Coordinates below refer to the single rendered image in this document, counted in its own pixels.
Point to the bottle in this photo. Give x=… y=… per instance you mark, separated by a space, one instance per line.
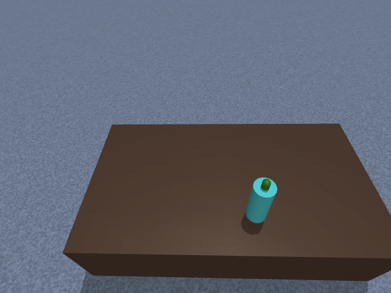
x=262 y=195

